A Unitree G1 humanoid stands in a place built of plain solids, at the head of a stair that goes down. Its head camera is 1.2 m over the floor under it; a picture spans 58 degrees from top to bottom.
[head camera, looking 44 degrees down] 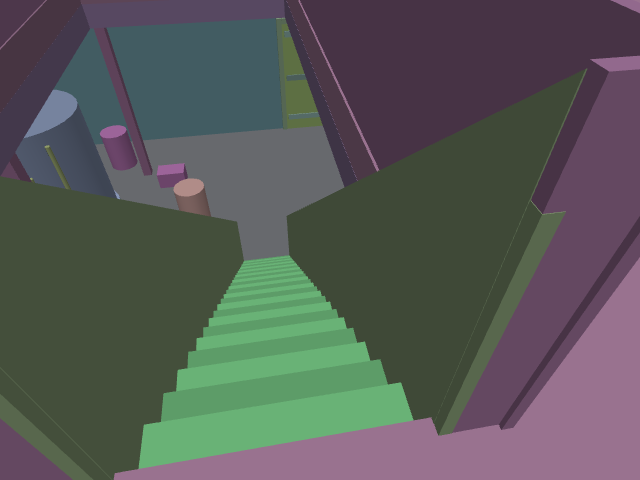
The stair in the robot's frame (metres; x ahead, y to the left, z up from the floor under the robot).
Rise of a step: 0.18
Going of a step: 0.20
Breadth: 0.93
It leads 10 degrees to the left of straight ahead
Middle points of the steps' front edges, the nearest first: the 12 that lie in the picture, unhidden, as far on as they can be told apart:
0.46 0.11 0.00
0.66 0.14 -0.18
0.85 0.18 -0.36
1.05 0.21 -0.54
1.25 0.24 -0.72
1.45 0.28 -0.90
1.65 0.31 -1.08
1.84 0.35 -1.26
2.04 0.38 -1.44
2.24 0.42 -1.62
2.44 0.45 -1.80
2.64 0.48 -1.98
